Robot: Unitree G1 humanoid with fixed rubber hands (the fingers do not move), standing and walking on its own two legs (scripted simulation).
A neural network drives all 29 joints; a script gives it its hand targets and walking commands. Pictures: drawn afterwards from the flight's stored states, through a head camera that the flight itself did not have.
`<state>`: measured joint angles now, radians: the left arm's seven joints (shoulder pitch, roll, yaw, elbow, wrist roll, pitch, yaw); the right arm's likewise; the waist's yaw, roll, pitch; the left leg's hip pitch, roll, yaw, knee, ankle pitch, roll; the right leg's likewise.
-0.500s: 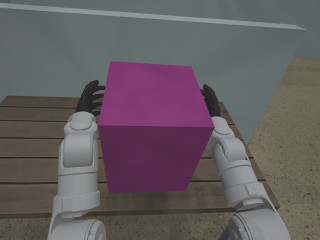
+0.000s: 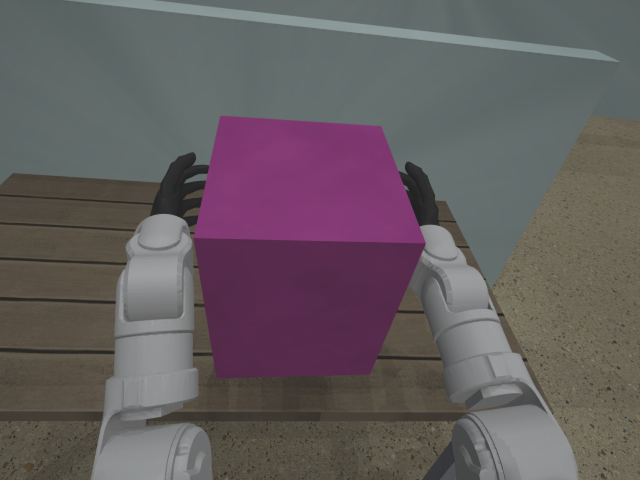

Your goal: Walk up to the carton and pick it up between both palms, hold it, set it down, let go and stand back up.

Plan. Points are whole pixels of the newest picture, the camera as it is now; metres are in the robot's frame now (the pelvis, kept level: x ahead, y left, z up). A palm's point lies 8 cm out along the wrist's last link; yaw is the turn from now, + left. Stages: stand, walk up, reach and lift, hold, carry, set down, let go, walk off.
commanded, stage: hold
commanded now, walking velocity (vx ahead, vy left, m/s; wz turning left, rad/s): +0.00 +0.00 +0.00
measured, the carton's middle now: (299, 251) +0.36 +0.01 +0.14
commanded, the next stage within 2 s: set down in 1.50 s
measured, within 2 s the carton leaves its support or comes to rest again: neither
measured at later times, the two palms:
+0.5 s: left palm (181, 217) +0.35 +0.15 +0.20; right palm (428, 237) +0.35 -0.14 +0.18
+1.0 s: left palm (183, 209) +0.36 +0.15 +0.21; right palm (430, 235) +0.35 -0.15 +0.18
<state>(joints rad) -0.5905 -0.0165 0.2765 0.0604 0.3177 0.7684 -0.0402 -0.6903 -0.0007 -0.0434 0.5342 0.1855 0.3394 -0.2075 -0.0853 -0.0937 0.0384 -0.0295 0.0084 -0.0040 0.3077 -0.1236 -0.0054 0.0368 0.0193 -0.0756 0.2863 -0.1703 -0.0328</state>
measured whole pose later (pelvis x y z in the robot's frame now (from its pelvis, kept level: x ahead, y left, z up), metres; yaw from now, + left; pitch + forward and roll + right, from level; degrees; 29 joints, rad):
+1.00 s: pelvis +0.01 +0.01 +0.00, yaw -1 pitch -9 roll +0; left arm -0.55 -0.05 0.25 -0.01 0.32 0.76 -0.03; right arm -0.62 -0.04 0.01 0.44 0.22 0.33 -0.23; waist -0.10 -0.03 0.04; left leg -0.01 0.00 0.01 0.32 -0.15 0.01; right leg 0.06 0.01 -0.06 0.28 -0.18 -0.02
